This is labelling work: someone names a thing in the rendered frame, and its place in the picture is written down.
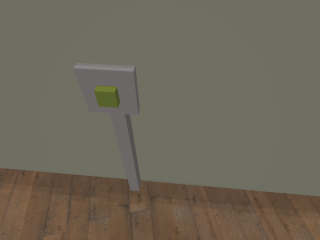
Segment panel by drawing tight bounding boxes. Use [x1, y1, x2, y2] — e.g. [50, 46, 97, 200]
[73, 63, 141, 191]

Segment button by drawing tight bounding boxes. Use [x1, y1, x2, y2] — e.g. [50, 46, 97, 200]
[94, 85, 120, 108]

